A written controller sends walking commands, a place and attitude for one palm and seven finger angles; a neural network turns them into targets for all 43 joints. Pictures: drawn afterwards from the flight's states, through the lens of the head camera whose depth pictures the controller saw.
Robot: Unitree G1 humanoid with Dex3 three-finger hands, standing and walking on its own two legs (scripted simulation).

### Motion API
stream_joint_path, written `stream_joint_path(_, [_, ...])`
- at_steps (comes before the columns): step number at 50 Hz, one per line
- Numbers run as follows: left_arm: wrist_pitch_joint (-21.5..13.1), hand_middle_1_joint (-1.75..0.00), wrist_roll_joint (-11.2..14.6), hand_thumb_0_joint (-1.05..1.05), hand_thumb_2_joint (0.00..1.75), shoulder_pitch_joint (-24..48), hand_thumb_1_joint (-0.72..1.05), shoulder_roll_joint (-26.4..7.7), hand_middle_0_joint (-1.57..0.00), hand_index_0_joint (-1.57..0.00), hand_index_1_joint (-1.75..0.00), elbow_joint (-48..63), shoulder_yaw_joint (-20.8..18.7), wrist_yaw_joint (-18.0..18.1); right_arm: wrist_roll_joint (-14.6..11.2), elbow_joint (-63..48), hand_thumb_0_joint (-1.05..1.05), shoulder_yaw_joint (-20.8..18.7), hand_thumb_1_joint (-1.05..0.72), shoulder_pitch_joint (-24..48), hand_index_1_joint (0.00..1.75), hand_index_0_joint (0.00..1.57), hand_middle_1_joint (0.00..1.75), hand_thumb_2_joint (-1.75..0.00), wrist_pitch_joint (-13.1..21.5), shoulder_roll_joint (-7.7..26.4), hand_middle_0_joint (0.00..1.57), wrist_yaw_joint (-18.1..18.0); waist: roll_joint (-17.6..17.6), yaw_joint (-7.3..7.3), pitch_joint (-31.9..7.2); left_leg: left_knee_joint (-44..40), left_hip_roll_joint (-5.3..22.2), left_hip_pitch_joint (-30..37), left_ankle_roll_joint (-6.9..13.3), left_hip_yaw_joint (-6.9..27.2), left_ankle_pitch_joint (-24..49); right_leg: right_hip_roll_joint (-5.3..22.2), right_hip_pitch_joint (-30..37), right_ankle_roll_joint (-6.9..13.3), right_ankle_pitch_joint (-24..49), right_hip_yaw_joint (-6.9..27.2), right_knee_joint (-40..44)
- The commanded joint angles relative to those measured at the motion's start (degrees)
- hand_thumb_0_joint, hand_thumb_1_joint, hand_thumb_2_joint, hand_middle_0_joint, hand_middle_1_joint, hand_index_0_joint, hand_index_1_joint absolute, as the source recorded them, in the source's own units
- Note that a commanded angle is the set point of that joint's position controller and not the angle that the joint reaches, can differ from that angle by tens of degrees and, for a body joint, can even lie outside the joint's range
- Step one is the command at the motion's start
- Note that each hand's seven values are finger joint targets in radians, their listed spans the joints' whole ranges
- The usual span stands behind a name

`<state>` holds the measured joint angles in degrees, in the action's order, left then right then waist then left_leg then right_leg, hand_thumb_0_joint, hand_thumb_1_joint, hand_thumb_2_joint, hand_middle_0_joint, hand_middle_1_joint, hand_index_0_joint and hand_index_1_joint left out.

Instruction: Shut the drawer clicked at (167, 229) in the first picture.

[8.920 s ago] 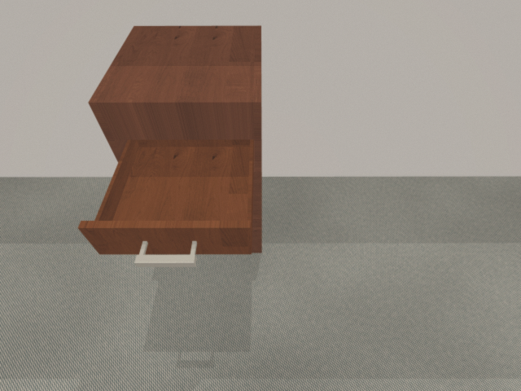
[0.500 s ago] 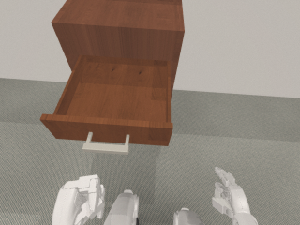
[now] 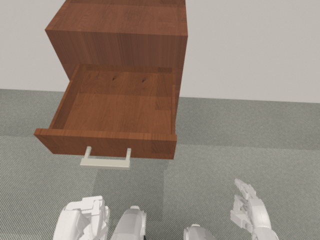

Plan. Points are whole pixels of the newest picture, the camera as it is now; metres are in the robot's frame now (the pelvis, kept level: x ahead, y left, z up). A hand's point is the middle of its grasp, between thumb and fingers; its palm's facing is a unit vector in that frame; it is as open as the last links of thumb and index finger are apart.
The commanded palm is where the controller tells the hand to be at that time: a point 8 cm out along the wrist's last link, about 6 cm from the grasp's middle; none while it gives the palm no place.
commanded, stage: bring the fist close to the handle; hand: left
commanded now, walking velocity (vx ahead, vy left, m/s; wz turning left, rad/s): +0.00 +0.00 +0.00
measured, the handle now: (107, 157) +0.34 +0.18 -0.05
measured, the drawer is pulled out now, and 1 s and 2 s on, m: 0.29 0.29 0.28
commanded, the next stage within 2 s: push the drawer shut in 1.32 s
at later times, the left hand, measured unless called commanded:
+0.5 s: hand (110, 212) +0.19 +0.13 +0.00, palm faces +0.01 -1.00 +0.00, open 3.3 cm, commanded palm +0.17 +0.18 -0.01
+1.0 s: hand (116, 197) +0.23 +0.13 -0.05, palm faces -0.01 -1.00 +0.01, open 3.3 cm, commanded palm +0.21 +0.18 -0.05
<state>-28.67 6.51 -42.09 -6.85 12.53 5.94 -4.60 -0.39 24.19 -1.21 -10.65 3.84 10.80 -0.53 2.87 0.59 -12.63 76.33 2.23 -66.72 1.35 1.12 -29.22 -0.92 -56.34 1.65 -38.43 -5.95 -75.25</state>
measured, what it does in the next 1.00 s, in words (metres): lowers itself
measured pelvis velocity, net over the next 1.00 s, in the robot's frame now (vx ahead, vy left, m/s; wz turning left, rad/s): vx -0.01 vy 0.01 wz -0.04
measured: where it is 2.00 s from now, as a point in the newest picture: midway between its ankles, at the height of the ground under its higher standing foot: outside the picture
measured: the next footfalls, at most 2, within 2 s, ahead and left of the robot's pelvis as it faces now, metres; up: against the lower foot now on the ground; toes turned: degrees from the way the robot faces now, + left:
none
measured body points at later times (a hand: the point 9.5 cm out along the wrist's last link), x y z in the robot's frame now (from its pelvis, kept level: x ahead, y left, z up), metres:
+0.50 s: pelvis -0.01 +0.00 -0.03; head +0.08 +0.01 +0.41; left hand +0.18 +0.19 +0.00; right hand +0.19 -0.23 -0.11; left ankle +0.06 +0.11 -0.61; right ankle -0.02 -0.11 -0.61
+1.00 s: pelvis -0.01 +0.01 -0.06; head +0.11 +0.03 +0.37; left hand +0.23 +0.19 -0.05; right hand +0.19 -0.22 -0.15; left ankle +0.06 +0.11 -0.61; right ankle -0.02 -0.11 -0.61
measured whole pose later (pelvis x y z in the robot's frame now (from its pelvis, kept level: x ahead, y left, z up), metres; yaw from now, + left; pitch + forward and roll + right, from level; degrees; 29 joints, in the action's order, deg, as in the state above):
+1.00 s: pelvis -0.01 +0.01 -0.06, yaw -2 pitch +28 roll -5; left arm -31.4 6.1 -19.9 -7.9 -1.9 2.9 -1.2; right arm 1.5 28.3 0.3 -7.4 2.7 11.7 1.0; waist 2.1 -0.6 -14.4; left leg 90.1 2.8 -86.3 2.2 1.3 -32.3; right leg -1.1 -75.4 1.2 -42.3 -5.9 -89.5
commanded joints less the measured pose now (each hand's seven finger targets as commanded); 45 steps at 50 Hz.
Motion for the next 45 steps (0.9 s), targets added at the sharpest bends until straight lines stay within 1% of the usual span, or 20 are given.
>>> stream_joint_path(1, [-4.9,-1.6,0.9,0.0,0.9,0.6,0.9,-3.9,-1.4,-1.4,-1.6,7.4,-4.2,-0.3,0.1,-7.8,0.0,-2.6,-0.9,3.8,0.3,0.2,0.3,-0.9,3.1,6.2,0.2,-0.9,-3.6,-1.64,-7.4,-7.3,-1.4,11.8,1.0,2.2,7.7,-1.1,-0.8,0.3,12.4,3.6,11.2])
stream_joint_path(4, [-7.2,-1.6,1.4,0.0,0.9,2.3,0.9,-4.9,-1.4,-1.4,-1.6,7.5,-6.4,0.3,0.3,-7.1,0.0,-2.6,-0.9,3.9,0.3,0.2,0.3,-0.9,3.5,6.0,0.2,-0.9,-1.8,-0.63,-9.9,-5.8,-1.4,11.4,0.9,1.9,9.3,-1.3,-1.0,0.7,13.5,4.3,9.9])
stream_joint_path(7, [-8.5,-1.6,2.1,0.0,0.9,2.0,0.9,-3.2,-1.4,-1.4,-1.6,9.0,-4.5,-0.7,0.5,-7.0,0.0,-2.7,-0.9,3.9,0.3,0.2,0.3,-0.9,4.3,6.3,0.2,-0.3,1.7,-0.49,-14.5,-5.2,-1.4,14.1,0.9,1.7,12.6,-1.0,-1.0,0.7,16.8,4.0,8.5])
stream_joint_path(8, [-8.2,-1.6,2.5,0.0,0.9,1.6,0.9,-3.4,-1.4,-1.4,-1.6,8.3,-4.8,-1.1,0.5,-6.8,0.0,-2.8,-0.9,3.7,0.3,0.2,0.3,-0.9,4.3,6.4,0.2,-0.2,0.6,-0.66,-15.1,-4.9,-1.3,14.0,1.0,1.8,13.0,-1.0,-0.6,0.6,17.7,4.1,8.6])
stream_joint_path(10, [-7.2,-1.6,2.5,0.0,0.9,2.8,0.9,-3.3,-1.4,-1.4,-1.6,6.2,-4.4,-2.2,0.3,-6.3,0.0,-2.8,-0.9,4.0,0.3,0.2,0.3,-0.9,4.0,6.7,0.2,-0.3,-1.6,-1.73,-13.6,-3.9,-1.1,12.0,1.1,1.9,12.4,-0.9,-0.9,0.2,18.1,4.7,8.8])
stream_joint_path(13, [-5.6,-1.6,2.4,0.0,0.9,3.5,0.9,-3.8,-1.4,-1.4,-1.6,3.7,-4.8,-3.5,0.0,-6.0,0.0,-2.9,-0.9,4.5,0.3,0.2,0.3,-0.9,3.6,7.0,0.2,-0.5,-2.5,-1.7,-12.3,-3.3,-1.1,9.3,1.0,1.9,10.2,-0.9,-1.6,0.3,15.7,5.2,8.7])
stream_joint_path(14, [-5.0,-1.6,2.2,0.0,0.9,4.2,0.9,-3.8,-1.4,-1.4,-1.6,2.7,-4.9,-3.6,0.0,-5.8,0.0,-3.0,-0.9,4.9,0.3,0.2,0.3,-0.9,3.4,7.1,0.2,-0.7,-3.9,-1.99,-11.8,-2.9,-1.0,8.6,1.1,2.0,9.8,-1.1,-2.4,0.2,15.2,5.1,8.5])
stream_joint_path(18, [-5.1,-1.6,2.2,0.0,0.9,6.7,0.9,-3.6,-1.4,-1.4,-1.6,3.3,-5.6,-2.1,0.2,-6.1,0.0,-2.8,-0.9,5.1,0.3,0.2,0.3,-0.9,3.4,7.0,0.2,-0.6,-2.2,-1.28,-12.4,-2.8,-1.1,8.4,0.9,2.1,8.4,-1.2,-4.6,0.5,12.4,4.5,7.4])
stream_joint_path(19, [-5.3,-1.6,2.0,0.0,0.9,7.3,0.9,-4.6,-1.4,-1.4,-1.6,3.1,-6.8,-1.1,0.3,-5.7,0.0,-2.8,-0.9,5.4,0.3,0.2,0.3,-0.9,3.3,7.0,0.2,-0.6,-2.0,-0.77,-12.4,-3.0,-1.0,8.4,0.8,2.4,8.3,-1.4,-5.3,0.7,11.7,3.9,6.7])
stream_joint_path(21, [-6.6,-1.6,1.9,0.0,0.9,8.3,0.9,-3.7,-1.4,-1.4,-1.6,4.0,-6.0,0.2,0.6,-5.8,0.0,-2.7,-0.9,5.1,0.3,0.2,0.3,-0.9,3.6,6.8,0.2,-0.3,-1.3,-0.77,-14.0,-2.6,-1.1,9.0,0.7,2.4,8.4,-1.3,-6.4,0.7,11.4,3.8,5.9])
stream_joint_path(23, [-7.6,-1.6,1.5,0.0,0.9,9.8,0.9,-3.4,-1.4,-1.4,-1.6,3.6,-5.5,1.3,0.8,-5.5,0.0,-2.5,-0.9,5.2,0.3,0.2,0.3,-0.9,3.7,7.0,0.2,-0.1,-0.6,-1.1,-13.9,-2.3,-1.0,8.6,0.7,2.6,7.2,-1.4,-8.4,0.8,9.6,3.6,5.5])
stream_joint_path(24, [-7.7,-1.6,1.0,0.0,0.9,11.2,0.9,-3.6,-1.4,-1.4,-1.6,2.5,-5.4,1.8,0.9,-5.2,0.0,-2.4,-0.9,5.1,0.3,0.2,0.3,-0.9,3.6,7.0,0.2,-0.1,-1.5,-1.66,-13.1,-2.1,-0.8,7.7,0.7,2.9,6.2,-1.6,-9.5,0.8,8.6,3.4,5.1])
stream_joint_path(25, [-8.1,-1.6,0.8,0.0,0.9,12.5,0.9,-3.0,-1.4,-1.4,-1.6,2.2,-4.5,1.9,1.0,-5.1,0.0,-2.2,-0.9,5.1,0.3,0.2,0.3,-0.9,3.6,7.2,0.2,0.0,-1.1,-2.07,-13.1,-1.4,-1.0,7.1,0.7,2.8,5.4,-1.5,-10.2,0.7,7.9,3.8,5.2])
stream_joint_path(27, [-8.3,-1.6,0.6,0.0,0.9,13.4,0.9,-3.2,-1.4,-1.4,-1.6,0.8,-4.4,1.9,1.0,-4.8,0.0,-2.1,-0.9,5.0,0.3,0.2,0.3,-0.9,3.5,7.5,0.2,0.1,-1.0,-2.08,-13.4,-1.0,-1.0,5.8,0.5,2.9,3.6,-1.5,-11.0,0.9,6.1,4.1,4.8])
stream_joint_path(31, [-7.2,-1.6,0.3,0.0,0.9,16.3,0.9,-3.9,-1.4,-1.4,-1.6,-0.8,-4.4,1.4,0.9,-5.0,0.0,-1.9,-0.9,4.7,0.3,0.2,0.3,-0.9,3.0,8.1,0.2,0.1,-1.6,-2.39,-14.8,-0.3,-0.9,5.1,0.5,3.0,2.6,-1.4,-12.0,0.9,5.5,4.3,4.1])
stream_joint_path(34, [-6.1,-1.6,0.7,0.0,0.9,16.2,0.9,-5.0,-1.4,-1.4,-1.6,-0.7,-6.1,1.7,1.0,-4.9,0.0,-2.0,-0.9,4.7,0.3,0.2,0.3,-0.9,2.5,8.3,0.2,0.0,-0.3,-1.32,-17.5,-0.3,-0.8,6.6,0.4,3.5,4.6,-1.7,-12.2,1.1,7.3,3.6,2.7])
stream_joint_path(37, [-6.0,-1.6,1.2,0.0,0.9,17.6,0.9,-4.7,-1.4,-1.4,-1.6,-0.3,-6.7,2.3,1.0,-4.7,0.0,-1.9,-0.9,4.8,0.3,0.2,0.3,-0.9,2.1,8.1,0.2,0.2,0.0,-1.16,-18.3,0.2,-0.8,6.9,0.2,3.5,6.1,-1.6,-12.5,1.0,8.7,3.4,2.0])
stream_joint_path(40, [-6.1,-1.6,1.0,0.0,0.9,17.9,0.9,-4.1,-1.4,-1.4,-1.6,-1.9,-6.5,2.9,1.2,-4.1,0.0,-1.9,-0.9,4.7,0.3,0.2,0.3,-0.9,1.8,8.1,0.2,0.4,-0.5,-1.43,-18.6,0.9,-0.7,7.0,0.2,3.7,7.3,-1.7,-13.9,1.0,9.6,3.0,1.1])
stream_joint_path(42, [-6.6,-1.6,0.6,0.0,0.9,20.8,0.9,-3.4,-1.4,-1.4,-1.6,-2.4,-4.9,2.9,1.3,-3.7,0.0,-1.7,-0.9,4.8,0.3,0.2,0.3,-0.9,1.8,8.3,0.2,0.5,0.1,-2.39,-17.3,1.5,-0.6,6.5,0.1,4.1,6.2,-1.7,-16.3,1.0,8.7,2.6,0.3])
stream_joint_path(45, [-6.9,-1.6,-0.2,0.0,0.9,22.5,0.9,-2.5,-1.4,-1.4,-1.6,-4.0,-3.3,2.9,1.5,-3.3,0.0,-1.6,-0.9,4.6,0.3,0.2,0.3,-0.9,1.7,8.7,0.2,0.6,0.5,-2.88,-18.0,1.9,-0.6,7.2,-0.1,4.9,6.3,-1.6,-19.0,1.0,8.5,2.1,-1.0])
